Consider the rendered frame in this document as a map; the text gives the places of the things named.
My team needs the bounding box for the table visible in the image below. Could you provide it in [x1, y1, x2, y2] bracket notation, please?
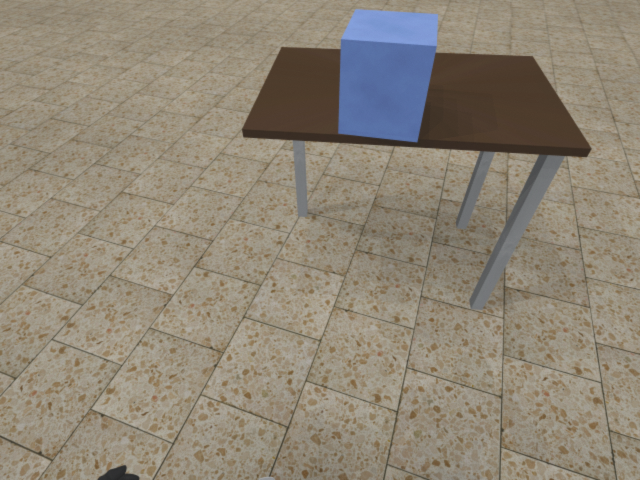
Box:
[242, 47, 592, 310]

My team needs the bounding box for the carton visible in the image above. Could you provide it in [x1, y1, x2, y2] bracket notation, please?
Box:
[338, 9, 438, 142]

